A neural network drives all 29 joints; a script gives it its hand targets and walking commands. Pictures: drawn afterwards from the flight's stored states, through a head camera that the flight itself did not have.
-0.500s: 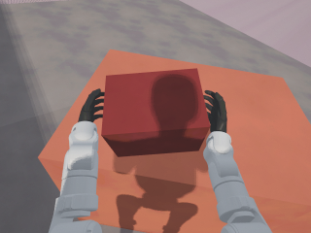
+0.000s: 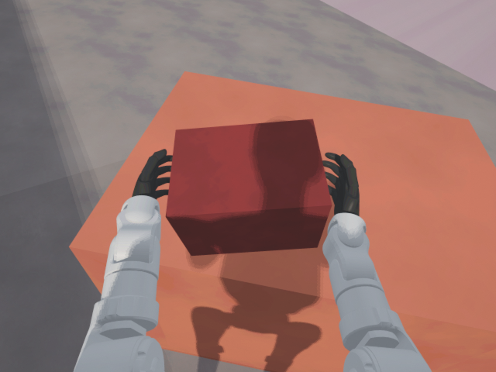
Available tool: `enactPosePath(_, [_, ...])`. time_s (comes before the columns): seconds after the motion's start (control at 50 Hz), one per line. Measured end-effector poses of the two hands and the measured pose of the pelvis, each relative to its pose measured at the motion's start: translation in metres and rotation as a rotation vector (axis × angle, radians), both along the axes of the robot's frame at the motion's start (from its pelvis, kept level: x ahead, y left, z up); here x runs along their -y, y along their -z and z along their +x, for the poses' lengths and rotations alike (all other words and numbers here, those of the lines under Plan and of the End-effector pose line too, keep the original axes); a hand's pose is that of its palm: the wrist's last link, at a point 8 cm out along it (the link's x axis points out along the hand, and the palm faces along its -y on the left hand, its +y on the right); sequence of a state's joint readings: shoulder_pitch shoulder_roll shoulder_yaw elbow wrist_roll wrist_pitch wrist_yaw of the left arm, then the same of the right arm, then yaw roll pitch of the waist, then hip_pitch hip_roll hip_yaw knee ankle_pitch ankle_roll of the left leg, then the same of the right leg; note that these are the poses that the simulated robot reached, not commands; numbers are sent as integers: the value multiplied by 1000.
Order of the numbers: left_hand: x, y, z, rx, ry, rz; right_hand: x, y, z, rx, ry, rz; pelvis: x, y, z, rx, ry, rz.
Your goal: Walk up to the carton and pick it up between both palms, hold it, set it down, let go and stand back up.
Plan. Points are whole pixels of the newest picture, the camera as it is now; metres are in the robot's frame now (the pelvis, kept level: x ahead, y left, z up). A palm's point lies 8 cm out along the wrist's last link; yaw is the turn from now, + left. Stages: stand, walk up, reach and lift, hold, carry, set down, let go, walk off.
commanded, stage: set down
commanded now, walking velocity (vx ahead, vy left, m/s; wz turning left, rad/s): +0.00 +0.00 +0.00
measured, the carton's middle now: (249, 190) +0.41 +0.00 +0.06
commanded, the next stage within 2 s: none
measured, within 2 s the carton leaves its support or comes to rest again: rests again in 1.98 s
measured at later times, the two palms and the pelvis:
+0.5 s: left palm (148, 200) +0.38 +0.18 +0.06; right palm (334, 204) +0.37 -0.14 +0.08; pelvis +0.00 +0.00 +0.00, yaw -2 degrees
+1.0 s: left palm (153, 198) +0.40 +0.17 +0.04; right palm (332, 206) +0.38 -0.15 +0.06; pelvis +0.01 +0.00 +0.00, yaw -3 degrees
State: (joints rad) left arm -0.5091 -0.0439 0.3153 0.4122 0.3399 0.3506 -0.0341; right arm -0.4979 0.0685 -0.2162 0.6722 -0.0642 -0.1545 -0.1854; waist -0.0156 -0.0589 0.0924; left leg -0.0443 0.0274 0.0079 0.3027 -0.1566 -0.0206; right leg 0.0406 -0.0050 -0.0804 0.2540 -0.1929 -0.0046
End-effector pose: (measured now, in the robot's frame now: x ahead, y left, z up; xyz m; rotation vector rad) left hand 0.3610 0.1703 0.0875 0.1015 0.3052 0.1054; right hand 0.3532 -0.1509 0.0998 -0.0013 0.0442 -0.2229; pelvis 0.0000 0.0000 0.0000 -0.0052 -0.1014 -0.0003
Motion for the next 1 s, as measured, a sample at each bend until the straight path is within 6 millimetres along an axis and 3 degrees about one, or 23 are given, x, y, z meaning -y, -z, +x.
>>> enactPosePath(0.22, [10,2,15,0,16,-14,9,-5,10,-5,9,-21,0,-1,2,-15,30,2])
enactPosePath(0.5, [-6,30,15,-59,-8,-38,-6,21,18,-80,-8,5,-2,-1,5,-61,28,1])
enactPosePath(0.74, [-2,23,35,-19,4,-45,-2,19,30,-66,11,2,-6,-1,10,-103,42,-1])
enactPosePath(0.9, [3,38,37,-48,9,-66,3,35,27,-121,23,-5,-5,-1,13,-113,54,1])
enactPosePath(1.0, [-4,46,34,-32,-19,-99,-3,41,29,-123,-14,-48,-4,-1,14,-148,57,5])
